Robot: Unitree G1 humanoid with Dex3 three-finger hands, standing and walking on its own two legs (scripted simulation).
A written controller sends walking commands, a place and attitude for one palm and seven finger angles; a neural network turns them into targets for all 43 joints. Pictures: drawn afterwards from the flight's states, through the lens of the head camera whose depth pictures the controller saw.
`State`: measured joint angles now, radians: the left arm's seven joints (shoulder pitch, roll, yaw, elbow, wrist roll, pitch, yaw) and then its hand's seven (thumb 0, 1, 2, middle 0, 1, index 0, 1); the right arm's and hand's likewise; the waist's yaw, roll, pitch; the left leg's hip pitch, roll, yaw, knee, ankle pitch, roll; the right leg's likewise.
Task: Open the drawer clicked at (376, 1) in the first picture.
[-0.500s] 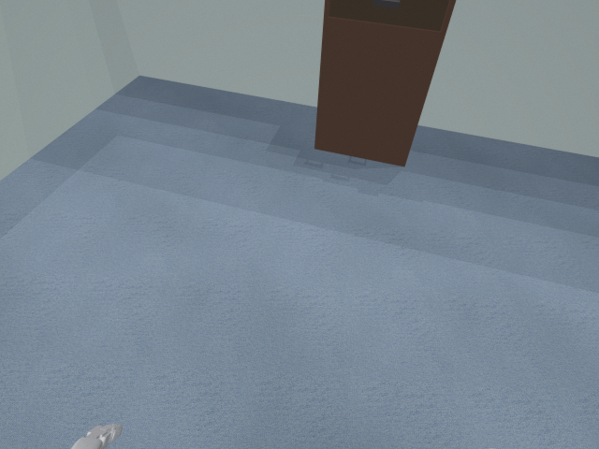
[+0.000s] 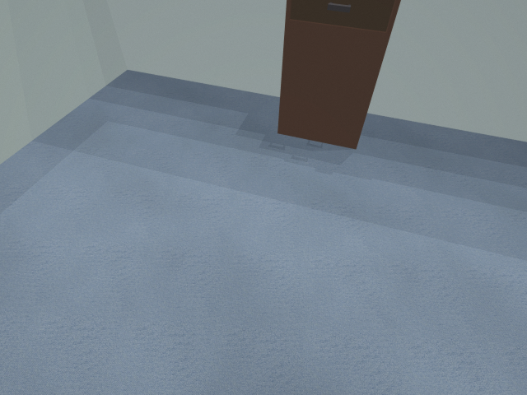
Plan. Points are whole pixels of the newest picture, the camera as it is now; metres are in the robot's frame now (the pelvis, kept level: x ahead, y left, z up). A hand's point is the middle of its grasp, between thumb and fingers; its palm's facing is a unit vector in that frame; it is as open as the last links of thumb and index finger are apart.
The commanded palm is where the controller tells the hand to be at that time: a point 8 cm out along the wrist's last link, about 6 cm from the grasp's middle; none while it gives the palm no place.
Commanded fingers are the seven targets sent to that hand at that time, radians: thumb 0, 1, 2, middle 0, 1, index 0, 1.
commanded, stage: stand and wait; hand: left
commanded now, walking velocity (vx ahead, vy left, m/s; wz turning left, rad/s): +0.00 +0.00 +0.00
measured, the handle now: (339, 6) +1.70 -0.24 +0.01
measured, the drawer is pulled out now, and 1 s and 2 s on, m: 0.00 0.00 0.00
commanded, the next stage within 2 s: look at it before walking up in 0.52 s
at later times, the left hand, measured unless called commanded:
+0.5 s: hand out of the picture +0.06 +0.24 -0.15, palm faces -0.03 -0.94 -0.33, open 7.4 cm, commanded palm none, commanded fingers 0.00 0.90 0.90 -0.20 -0.30 -0.20 -0.30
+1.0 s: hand out of the picture +0.06 +0.24 -0.15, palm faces -0.03 -0.94 -0.33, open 7.4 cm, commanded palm none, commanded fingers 0.00 0.90 0.90 -0.20 -0.30 -0.20 -0.30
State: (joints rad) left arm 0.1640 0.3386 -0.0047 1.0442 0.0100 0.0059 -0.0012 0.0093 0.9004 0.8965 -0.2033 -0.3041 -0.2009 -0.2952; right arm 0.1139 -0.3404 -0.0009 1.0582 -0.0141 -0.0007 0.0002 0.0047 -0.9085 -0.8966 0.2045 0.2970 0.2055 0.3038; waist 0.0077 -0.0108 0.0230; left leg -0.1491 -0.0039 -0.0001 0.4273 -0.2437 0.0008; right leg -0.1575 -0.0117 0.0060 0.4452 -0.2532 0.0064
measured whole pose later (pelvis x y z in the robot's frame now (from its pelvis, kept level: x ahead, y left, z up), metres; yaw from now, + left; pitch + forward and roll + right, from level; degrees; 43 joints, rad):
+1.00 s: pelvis -0.01 -0.01 +0.00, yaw +0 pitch -2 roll +0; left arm 0.15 0.34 0.00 1.09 0.01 -0.01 0.00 0.01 0.90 0.90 -0.20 -0.30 -0.20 -0.30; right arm 0.12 -0.33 0.00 1.12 -0.01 -0.01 0.00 0.00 -0.91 -0.90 0.20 0.30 0.20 0.30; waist 0.00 -0.01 0.03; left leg -0.14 0.01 0.00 0.37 -0.20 -0.01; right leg -0.15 0.00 0.01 0.39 -0.20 0.00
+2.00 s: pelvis +0.17 -0.04 -0.01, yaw -10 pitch +0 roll +0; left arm 0.52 0.10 0.01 1.15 0.03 -0.07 0.02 0.00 0.90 0.90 -0.20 -0.30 -0.20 -0.29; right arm 0.14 -0.18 -0.04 1.03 -0.01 -0.01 0.03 0.01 -0.91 -0.90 0.20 0.30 0.20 0.30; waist 0.04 0.01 0.04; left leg -0.62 0.10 0.11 0.94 -0.23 -0.02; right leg 0.08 0.04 0.05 0.31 -0.39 -0.05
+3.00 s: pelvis +0.60 -0.14 +0.00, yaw -20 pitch -1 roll -2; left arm 0.32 0.17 0.06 1.10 0.03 -0.07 0.01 -0.01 0.93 0.90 -0.20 -0.30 -0.20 -0.29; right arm 0.22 -0.19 -0.08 1.04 -0.02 -0.03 0.02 0.01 -0.95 -0.90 0.20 0.30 0.20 0.30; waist 0.00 0.02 0.01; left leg -0.52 0.17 0.11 0.78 -0.21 -0.02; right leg -0.08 -0.02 -0.17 0.40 -0.31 0.00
